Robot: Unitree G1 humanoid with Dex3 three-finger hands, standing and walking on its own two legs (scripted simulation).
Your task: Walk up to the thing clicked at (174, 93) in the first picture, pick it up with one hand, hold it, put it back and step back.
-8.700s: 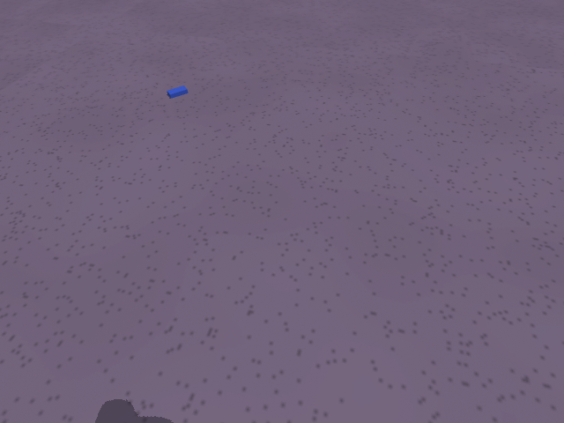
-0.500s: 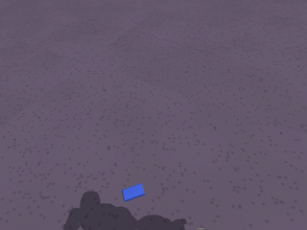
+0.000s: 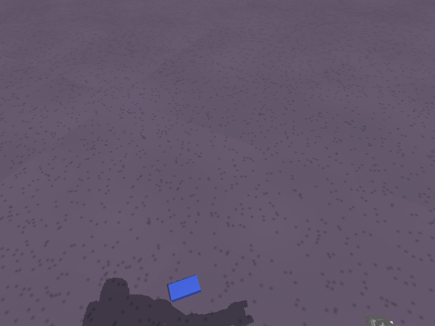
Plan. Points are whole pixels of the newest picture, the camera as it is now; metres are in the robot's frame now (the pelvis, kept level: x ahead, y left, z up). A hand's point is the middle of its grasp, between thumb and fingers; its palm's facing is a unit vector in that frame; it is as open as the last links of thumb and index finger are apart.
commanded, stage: walk up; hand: left
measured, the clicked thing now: (184, 288) +0.42 +0.19 -0.76
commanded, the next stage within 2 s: stand in 0.86 s
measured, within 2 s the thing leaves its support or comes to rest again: neither
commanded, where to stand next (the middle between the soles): +0.07 -0.02 m, yaw +0 degrees
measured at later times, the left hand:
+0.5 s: hand out of the picture +0.10 +0.24 -0.15, palm faces -0.04 -0.94 -0.33, open 7.4 cm
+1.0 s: hand out of the picture +0.12 +0.24 -0.15, palm faces -0.04 -0.94 -0.34, open 7.4 cm
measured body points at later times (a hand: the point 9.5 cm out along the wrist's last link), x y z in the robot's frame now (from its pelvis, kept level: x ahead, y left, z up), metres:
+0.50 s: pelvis +0.01 -0.01 +0.01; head +0.02 -0.01 +0.46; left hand +0.10 +0.29 -0.13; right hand +0.08 -0.31 -0.13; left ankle +0.01 +0.12 -0.74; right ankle +0.03 -0.14 -0.74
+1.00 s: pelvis +0.02 -0.01 +0.01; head +0.03 -0.01 +0.46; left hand +0.12 +0.29 -0.12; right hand +0.09 -0.31 -0.12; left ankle +0.01 +0.12 -0.74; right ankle +0.03 -0.14 -0.74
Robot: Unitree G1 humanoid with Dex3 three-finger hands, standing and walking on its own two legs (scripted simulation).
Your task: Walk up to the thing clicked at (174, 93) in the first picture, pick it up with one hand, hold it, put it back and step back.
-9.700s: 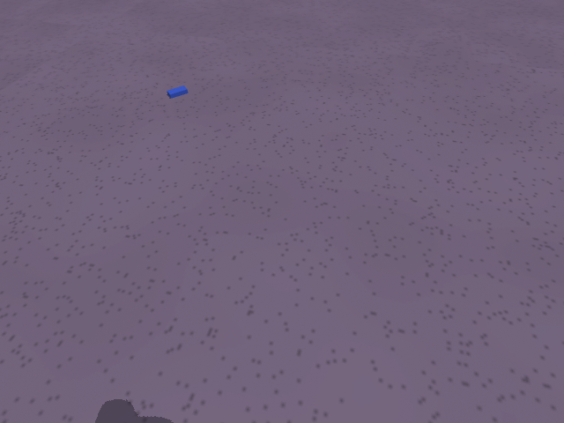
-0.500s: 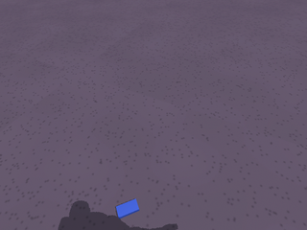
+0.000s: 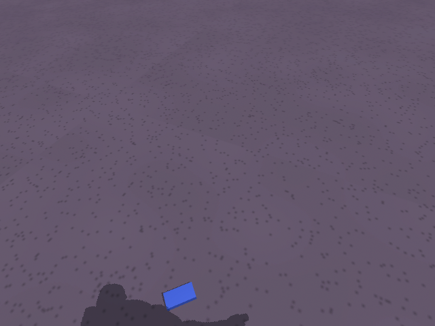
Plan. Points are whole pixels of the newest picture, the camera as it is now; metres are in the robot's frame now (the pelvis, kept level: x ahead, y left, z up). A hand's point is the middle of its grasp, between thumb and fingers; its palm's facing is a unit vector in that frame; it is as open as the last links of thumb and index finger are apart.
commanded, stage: stand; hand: left
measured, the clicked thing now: (179, 296) +0.40 +0.21 -0.77
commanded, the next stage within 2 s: none
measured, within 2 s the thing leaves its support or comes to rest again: neither
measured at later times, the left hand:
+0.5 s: hand out of the picture +0.06 +0.25 -0.16, palm faces -0.01 -0.94 -0.34, open 7.4 cm
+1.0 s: hand out of the picture +0.07 +0.25 -0.16, palm faces -0.01 -0.94 -0.34, open 7.4 cm
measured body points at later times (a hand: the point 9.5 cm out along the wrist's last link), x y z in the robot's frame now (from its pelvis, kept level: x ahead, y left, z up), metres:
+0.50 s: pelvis +0.00 -0.01 +0.00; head +0.00 -0.01 +0.45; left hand +0.06 +0.30 -0.13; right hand +0.07 -0.31 -0.13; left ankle -0.01 +0.13 -0.75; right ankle +0.01 -0.13 -0.75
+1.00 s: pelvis +0.00 -0.01 +0.00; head +0.01 -0.01 +0.45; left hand +0.07 +0.29 -0.13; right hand +0.08 -0.31 -0.13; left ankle -0.01 +0.13 -0.75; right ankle +0.01 -0.13 -0.75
